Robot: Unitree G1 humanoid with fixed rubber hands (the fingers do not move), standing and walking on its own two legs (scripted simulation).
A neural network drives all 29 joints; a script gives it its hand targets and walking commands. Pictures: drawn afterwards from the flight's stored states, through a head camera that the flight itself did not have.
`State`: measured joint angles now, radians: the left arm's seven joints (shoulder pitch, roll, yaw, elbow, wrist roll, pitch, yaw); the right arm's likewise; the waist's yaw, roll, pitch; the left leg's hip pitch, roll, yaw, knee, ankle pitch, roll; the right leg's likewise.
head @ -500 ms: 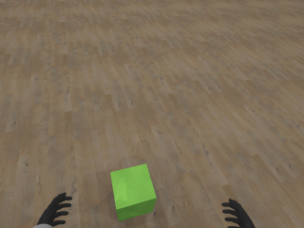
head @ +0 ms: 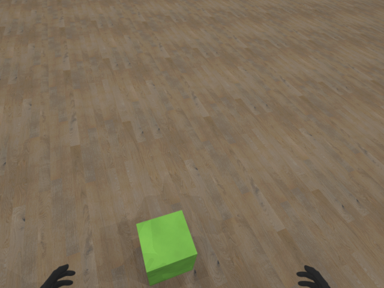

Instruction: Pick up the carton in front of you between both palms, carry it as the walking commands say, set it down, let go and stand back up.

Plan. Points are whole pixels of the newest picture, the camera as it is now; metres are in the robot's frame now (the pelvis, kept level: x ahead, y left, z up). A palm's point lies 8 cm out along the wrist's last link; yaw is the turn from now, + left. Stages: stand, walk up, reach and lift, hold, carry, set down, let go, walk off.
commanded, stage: stand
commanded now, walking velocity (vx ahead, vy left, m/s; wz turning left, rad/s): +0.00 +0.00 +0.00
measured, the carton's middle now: (165, 248) +0.41 +0.06 -0.65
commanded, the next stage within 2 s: none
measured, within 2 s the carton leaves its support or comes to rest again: neither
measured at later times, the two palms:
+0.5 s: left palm out of the picture +0.08 +0.28 -0.10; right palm out of the picture +0.08 -0.32 -0.08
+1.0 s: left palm out of the picture +0.06 +0.29 -0.10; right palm out of the picture +0.07 -0.32 -0.09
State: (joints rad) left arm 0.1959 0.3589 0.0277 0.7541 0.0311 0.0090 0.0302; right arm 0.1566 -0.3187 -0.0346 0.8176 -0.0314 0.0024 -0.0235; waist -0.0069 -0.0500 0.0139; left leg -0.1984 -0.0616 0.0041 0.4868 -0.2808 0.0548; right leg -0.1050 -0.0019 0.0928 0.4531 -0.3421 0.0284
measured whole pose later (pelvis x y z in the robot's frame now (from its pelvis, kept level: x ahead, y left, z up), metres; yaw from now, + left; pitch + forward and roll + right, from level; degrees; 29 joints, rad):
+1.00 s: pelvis -0.03 -0.01 +0.01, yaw +1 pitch -2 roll +0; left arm 0.15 0.39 0.01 0.98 0.02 -0.01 0.02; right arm 0.11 -0.37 -0.02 1.04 -0.02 -0.01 -0.01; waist -0.01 -0.03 0.03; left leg -0.15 -0.04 -0.02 0.37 -0.18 0.03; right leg -0.06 0.02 0.07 0.33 -0.24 0.01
